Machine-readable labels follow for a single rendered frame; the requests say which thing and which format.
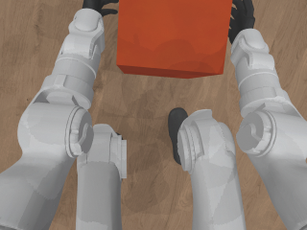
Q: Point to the right robot upper arm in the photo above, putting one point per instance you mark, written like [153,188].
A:
[276,145]

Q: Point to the carton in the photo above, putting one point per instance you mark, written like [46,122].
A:
[183,39]

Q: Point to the right robot forearm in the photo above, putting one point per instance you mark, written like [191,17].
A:
[256,76]

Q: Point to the left robot forearm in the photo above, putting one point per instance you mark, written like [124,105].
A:
[77,64]

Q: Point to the left robot shin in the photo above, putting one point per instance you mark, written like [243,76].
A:
[99,128]

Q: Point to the robot left thigh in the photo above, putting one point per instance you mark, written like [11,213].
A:
[99,184]

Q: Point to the left robot upper arm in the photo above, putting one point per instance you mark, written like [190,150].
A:
[51,136]

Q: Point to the right robot hand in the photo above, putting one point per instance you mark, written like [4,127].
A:
[243,18]

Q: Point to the left robot hand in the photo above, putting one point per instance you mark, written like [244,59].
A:
[97,5]

